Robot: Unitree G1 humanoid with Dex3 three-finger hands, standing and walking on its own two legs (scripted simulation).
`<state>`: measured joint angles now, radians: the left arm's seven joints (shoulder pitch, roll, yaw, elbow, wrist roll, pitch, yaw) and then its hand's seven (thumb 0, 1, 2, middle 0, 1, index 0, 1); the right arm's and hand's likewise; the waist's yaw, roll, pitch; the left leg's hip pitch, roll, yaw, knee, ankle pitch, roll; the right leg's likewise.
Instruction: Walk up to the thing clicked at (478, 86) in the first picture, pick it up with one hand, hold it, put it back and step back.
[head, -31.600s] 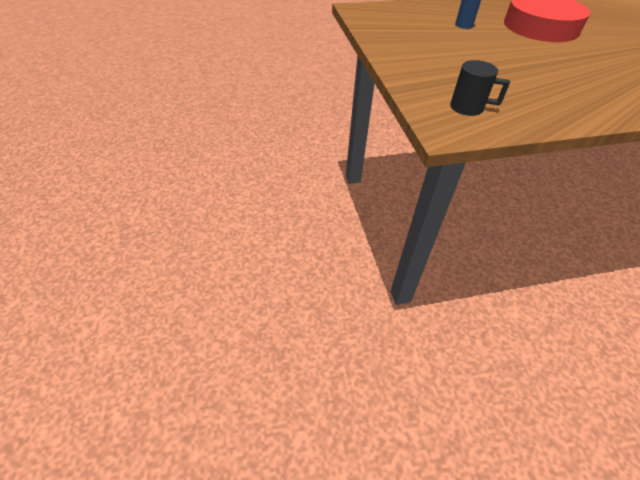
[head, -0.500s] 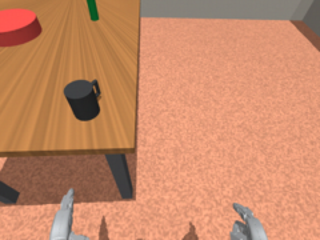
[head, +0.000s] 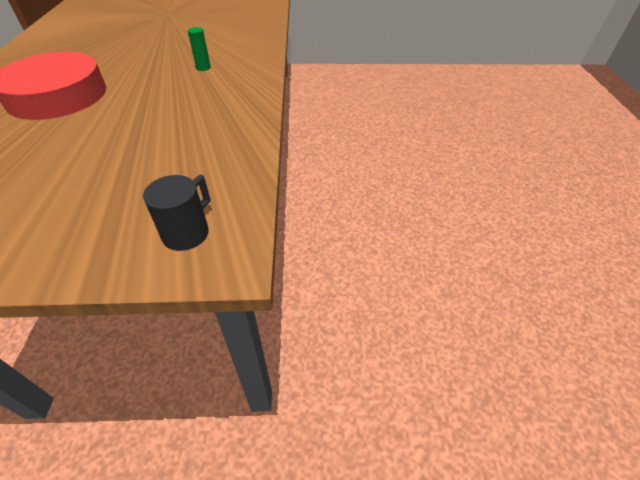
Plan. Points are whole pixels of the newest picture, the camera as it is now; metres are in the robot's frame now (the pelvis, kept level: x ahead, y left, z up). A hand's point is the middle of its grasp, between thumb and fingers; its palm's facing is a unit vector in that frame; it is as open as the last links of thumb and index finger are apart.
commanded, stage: home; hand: left
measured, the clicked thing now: (184, 207) +0.52 +0.22 +0.04
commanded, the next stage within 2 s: stand in 1.46 s
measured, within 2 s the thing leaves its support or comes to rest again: neither
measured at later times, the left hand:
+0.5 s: hand out of the picture +0.03 +0.26 -0.14, palm faces -0.03 -0.93 -0.36, open 17.5 cm
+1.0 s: hand out of the picture +0.06 +0.26 -0.14, palm faces -0.03 -0.93 -0.36, open 17.5 cm
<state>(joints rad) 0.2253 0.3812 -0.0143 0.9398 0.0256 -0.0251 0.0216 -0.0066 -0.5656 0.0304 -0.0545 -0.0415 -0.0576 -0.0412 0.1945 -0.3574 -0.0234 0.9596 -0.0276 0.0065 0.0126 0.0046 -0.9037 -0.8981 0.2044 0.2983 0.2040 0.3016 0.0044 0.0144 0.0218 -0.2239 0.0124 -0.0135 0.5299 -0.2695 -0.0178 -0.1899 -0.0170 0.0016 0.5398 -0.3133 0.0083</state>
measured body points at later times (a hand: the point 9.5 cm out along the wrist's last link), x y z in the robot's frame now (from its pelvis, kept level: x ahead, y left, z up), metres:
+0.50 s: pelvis -0.01 +0.00 +0.01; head -0.02 +0.00 +0.46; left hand +0.04 +0.31 -0.12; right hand +0.04 -0.30 -0.13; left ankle +0.01 +0.13 -0.73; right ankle -0.01 -0.13 -0.73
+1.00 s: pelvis -0.01 +0.01 +0.01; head -0.01 +0.00 +0.46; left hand +0.06 +0.31 -0.12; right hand +0.06 -0.30 -0.12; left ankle +0.01 +0.13 -0.73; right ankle -0.01 -0.13 -0.73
